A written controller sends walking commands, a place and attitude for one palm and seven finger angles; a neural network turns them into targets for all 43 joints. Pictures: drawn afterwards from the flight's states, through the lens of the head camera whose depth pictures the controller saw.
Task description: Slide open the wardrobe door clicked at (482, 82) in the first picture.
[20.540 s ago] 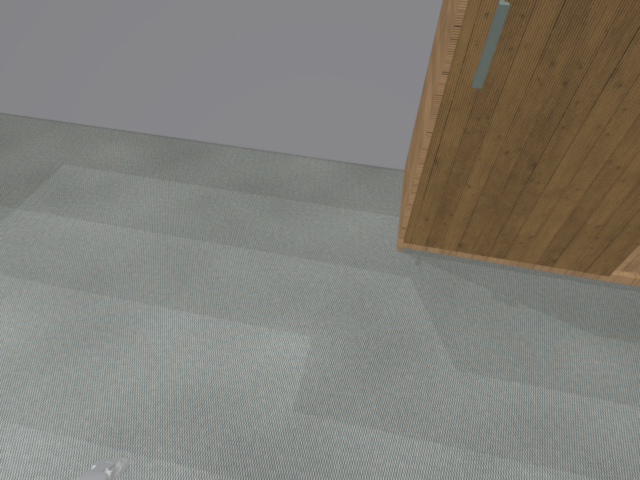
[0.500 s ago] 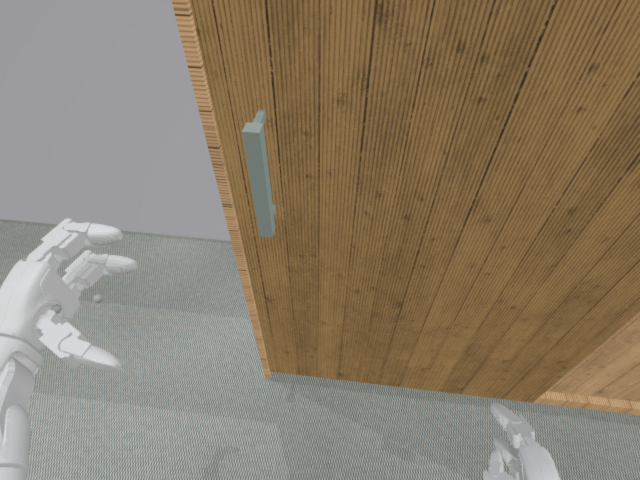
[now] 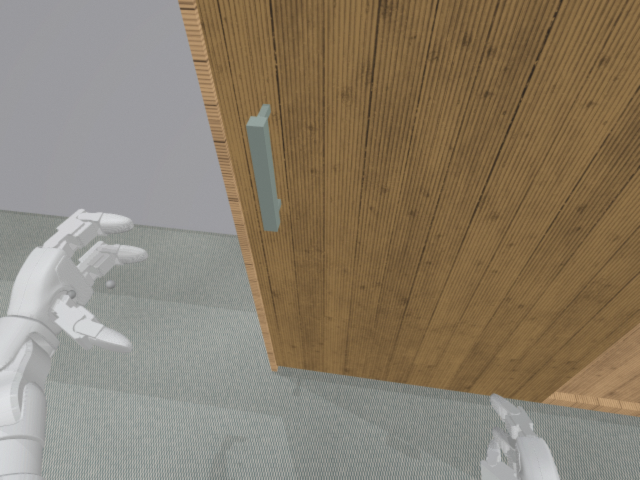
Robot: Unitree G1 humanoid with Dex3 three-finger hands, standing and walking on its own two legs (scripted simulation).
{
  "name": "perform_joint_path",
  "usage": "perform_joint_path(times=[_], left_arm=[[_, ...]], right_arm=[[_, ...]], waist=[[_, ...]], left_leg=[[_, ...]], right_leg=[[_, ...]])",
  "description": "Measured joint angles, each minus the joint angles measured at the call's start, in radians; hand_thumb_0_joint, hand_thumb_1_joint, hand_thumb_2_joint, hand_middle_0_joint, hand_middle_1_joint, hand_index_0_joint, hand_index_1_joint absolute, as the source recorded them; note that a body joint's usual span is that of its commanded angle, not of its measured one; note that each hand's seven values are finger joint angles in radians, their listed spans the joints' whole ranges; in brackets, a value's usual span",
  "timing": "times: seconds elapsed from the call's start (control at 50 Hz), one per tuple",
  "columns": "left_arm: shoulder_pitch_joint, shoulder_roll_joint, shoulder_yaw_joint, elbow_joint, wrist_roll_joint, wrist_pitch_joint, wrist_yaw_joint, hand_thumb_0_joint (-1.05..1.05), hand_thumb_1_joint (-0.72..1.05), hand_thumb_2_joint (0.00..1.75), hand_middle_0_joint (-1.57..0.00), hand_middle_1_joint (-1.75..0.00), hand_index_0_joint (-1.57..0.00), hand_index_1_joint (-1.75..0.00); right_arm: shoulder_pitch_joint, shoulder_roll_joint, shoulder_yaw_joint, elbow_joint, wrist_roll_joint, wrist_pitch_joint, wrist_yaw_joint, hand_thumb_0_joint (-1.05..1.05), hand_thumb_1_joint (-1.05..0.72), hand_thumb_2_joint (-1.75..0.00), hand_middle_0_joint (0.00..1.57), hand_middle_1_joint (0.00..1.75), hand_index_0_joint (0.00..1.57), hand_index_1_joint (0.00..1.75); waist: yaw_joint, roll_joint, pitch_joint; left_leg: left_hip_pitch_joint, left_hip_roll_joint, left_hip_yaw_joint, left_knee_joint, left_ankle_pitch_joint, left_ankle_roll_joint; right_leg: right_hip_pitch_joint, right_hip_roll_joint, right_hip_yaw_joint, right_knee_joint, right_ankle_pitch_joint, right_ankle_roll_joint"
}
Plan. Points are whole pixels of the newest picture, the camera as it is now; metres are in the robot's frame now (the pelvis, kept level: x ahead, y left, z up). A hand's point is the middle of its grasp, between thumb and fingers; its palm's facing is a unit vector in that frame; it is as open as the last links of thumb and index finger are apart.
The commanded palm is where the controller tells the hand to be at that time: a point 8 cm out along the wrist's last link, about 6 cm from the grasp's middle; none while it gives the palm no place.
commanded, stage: move the hooked fingers beside the handle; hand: left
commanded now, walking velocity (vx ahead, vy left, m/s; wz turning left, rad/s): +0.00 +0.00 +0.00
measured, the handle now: (268, 171) +0.52 +0.13 +0.10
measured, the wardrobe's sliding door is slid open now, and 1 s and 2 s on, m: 0.00 0.00 0.00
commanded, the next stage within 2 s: none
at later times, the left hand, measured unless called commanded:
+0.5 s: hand (149, 245) +0.35 +0.25 +0.11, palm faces -0.04 -1.00 -0.02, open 14.0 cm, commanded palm +0.33 +0.30 +0.12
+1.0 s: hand (183, 216) +0.41 +0.22 +0.11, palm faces -0.05 -1.00 -0.01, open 14.0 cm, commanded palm +0.39 +0.27 +0.11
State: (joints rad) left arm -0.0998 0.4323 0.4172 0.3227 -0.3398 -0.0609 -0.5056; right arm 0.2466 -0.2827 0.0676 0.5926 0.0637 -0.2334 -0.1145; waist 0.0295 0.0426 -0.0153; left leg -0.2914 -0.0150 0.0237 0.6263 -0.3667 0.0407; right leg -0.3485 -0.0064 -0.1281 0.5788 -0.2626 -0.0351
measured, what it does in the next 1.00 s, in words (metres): stands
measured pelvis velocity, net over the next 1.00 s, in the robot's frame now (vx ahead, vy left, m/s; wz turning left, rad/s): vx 0.01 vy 0.01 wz -0.02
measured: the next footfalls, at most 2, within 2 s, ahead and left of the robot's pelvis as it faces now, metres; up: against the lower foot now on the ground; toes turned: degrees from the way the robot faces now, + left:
none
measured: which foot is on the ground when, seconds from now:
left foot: down 0.00-1.00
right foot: down 0.00-1.00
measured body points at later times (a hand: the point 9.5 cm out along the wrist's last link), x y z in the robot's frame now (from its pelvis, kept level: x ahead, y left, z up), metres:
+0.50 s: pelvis +0.01 +0.01 +0.00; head +0.03 +0.00 +0.45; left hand +0.35 +0.30 +0.12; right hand +0.14 -0.25 -0.09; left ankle -0.02 +0.09 -0.73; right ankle +0.03 -0.10 -0.73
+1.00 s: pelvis +0.01 +0.01 +0.00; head +0.05 +0.01 +0.45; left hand +0.40 +0.28 +0.11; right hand +0.11 -0.25 -0.11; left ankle -0.02 +0.09 -0.73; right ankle +0.03 -0.10 -0.73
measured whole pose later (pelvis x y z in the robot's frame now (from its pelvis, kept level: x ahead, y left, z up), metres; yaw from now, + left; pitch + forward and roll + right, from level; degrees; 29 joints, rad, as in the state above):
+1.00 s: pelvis +0.01 +0.01 +0.00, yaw -1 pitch +7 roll -1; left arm -0.50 0.41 0.32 0.70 -0.23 -0.14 -0.38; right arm 0.32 -0.28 0.05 0.62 0.05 -0.11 -0.08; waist -0.04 0.02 -0.04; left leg -0.38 -0.03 0.04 0.63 -0.37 0.05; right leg -0.45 -0.02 -0.11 0.60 -0.27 -0.02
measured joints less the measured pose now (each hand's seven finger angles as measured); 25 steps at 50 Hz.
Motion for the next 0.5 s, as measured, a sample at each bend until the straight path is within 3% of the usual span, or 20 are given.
perform_joint_path(times=[0.24, 0.5], left_arm=[[-0.122, 0.011, -0.015, 0.104, 0.027, -0.011, 0.025, -0.01, -0.5, 0.3, -0.3, -1.2, -0.3, -1.2], [-0.189, -0.009, -0.045, 0.166, 0.05, -0.024, 0.058, -0.01, -0.5, 0.3, -0.3, -1.2, -0.3, -1.2]], right_arm=[[0.022, 0.006, 0.002, 0.0, -0.003, 0.022, 0.006, 0.02, -0.9, -0.9, 0.2, 0.3, 0.2, 0.3], [0.051, -0.001, -0.01, 0.012, -0.003, 0.05, 0.011, 0.02, -0.9, -0.9, 0.2, 0.3, 0.2, 0.3]], waist=[[-0.036, -0.012, -0.007], [-0.036, -0.013, -0.013]], left_leg=[[-0.019, -0.002, 0.019, -0.008, 0.003, 0.003], [-0.04, -0.008, 0.019, -0.005, -0.001, 0.011]], right_leg=[[-0.032, -0.001, 0.019, 0.005, 0.003, 0.003], [-0.052, -0.007, 0.021, 0.008, 0.0, 0.011]])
